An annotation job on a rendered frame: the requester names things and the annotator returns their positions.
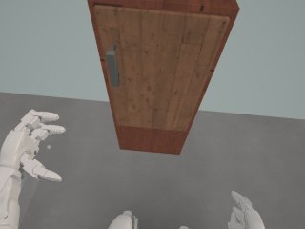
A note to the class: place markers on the left robot forearm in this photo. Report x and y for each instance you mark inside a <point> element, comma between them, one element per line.
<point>10,188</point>

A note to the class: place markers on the right robot hand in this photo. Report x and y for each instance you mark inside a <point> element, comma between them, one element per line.
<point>250,219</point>

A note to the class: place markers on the left robot shin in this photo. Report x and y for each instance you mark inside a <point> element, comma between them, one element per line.
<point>127,212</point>

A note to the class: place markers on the left robot hand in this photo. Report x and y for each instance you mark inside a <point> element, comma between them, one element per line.
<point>18,142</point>

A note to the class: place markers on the robot left thigh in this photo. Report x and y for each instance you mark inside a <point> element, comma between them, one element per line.
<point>125,221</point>

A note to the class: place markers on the cupboard door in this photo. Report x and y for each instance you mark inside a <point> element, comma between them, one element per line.
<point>163,59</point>

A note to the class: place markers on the handle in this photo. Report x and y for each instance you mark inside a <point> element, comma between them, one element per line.
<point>112,66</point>

